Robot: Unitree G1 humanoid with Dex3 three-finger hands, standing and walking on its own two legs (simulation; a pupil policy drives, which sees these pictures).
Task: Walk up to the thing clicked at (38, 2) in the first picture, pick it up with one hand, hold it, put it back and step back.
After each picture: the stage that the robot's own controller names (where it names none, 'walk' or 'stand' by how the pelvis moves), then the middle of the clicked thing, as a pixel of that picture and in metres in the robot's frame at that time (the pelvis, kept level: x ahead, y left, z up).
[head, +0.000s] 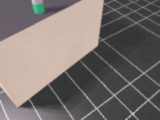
stand; out of the picture +1.03 +0.30 +0.02
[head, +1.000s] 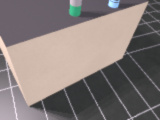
walk; out of the picture +0.94 +0.04 +0.05
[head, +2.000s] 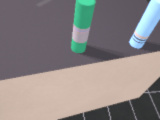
rise first; (81, 27) +0.58 +0.03 +0.05
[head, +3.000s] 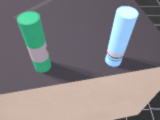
stand; (37, 46) +0.47 +0.19 +0.06
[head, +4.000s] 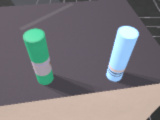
stand; (40, 60) +0.45 +0.18 +0.02
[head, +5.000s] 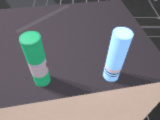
stand; (37, 62) +0.44 +0.19 +0.02
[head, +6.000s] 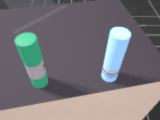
stand; (34, 63) +0.43 +0.20 +0.02
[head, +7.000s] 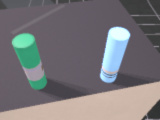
stand; (32, 65) +0.43 +0.21 +0.02
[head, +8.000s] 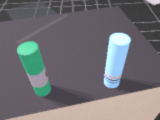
rise first; (36, 72) +0.41 +0.21 +0.02
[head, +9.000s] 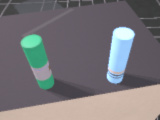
go down; (40, 65) +0.43 +0.21 +0.03
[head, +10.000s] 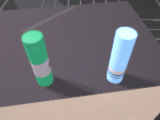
go down; (39, 61) +0.44 +0.20 +0.03
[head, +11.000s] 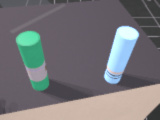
go down; (35, 64) +0.42 +0.18 +0.04
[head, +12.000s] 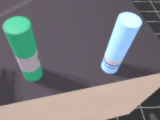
close in; (26, 54) +0.42 +0.19 +0.06
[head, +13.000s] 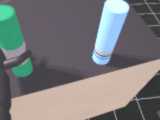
close; (14, 46) +0.44 +0.21 +0.08
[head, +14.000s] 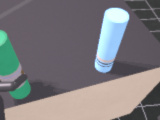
lift; (9, 70) +0.36 +0.23 +0.08
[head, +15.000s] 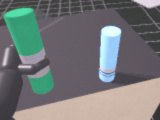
lift; (33, 55) +0.34 +0.15 +0.20
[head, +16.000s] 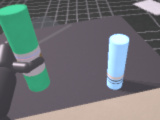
hold; (28, 53) +0.33 +0.17 +0.23
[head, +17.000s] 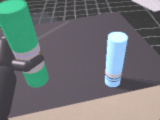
hold; (27, 50) +0.33 +0.16 +0.23
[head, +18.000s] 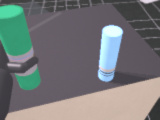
crouch; (20, 53) +0.35 +0.18 +0.19
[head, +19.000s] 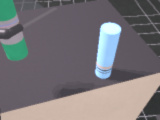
lower; (6, 22) +0.45 +0.22 +0.23
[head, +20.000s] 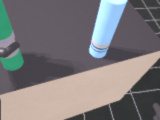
lower; (2, 37) +0.47 +0.22 +0.09
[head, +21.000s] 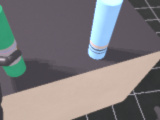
lower; (4, 46) +0.44 +0.22 +0.09
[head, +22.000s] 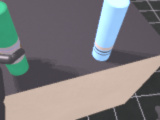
lower; (8, 44) +0.45 +0.22 +0.09
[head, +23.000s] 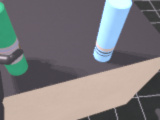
lower; (6, 44) +0.44 +0.22 +0.09
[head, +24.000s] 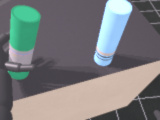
open; (21, 47) +0.43 +0.18 +0.09
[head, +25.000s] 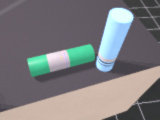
sink last; (62, 59) +0.47 +0.06 -0.02
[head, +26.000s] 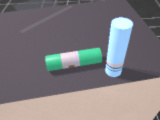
stand; (73, 59) +0.53 +0.08 -0.03
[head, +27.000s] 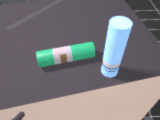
stand; (66, 54) +0.53 +0.09 -0.02
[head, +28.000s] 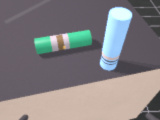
stand; (63, 41) +0.59 +0.10 -0.01
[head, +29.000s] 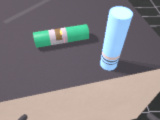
stand; (61, 35) +0.62 +0.11 +0.00
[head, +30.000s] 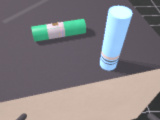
stand; (59, 30) +0.66 +0.12 +0.00
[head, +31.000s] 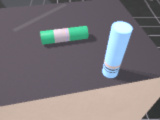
stand; (64, 35) +0.71 +0.11 -0.05
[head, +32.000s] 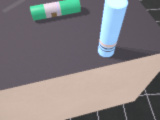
walk; (55, 9) +0.78 +0.14 -0.04
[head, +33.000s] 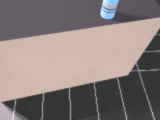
walk; out of the picture +1.04 +0.12 -0.04
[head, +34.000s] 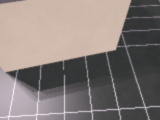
walk; out of the picture +1.40 +0.26 -0.03
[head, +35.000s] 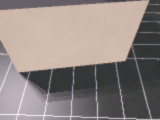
stand; out of the picture +1.50 +0.12 -0.05
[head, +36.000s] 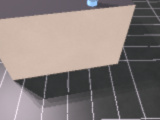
stand; out of the picture +1.55 +0.16 -0.07
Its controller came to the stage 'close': yes
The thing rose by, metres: 0.21
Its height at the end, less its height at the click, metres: -0.09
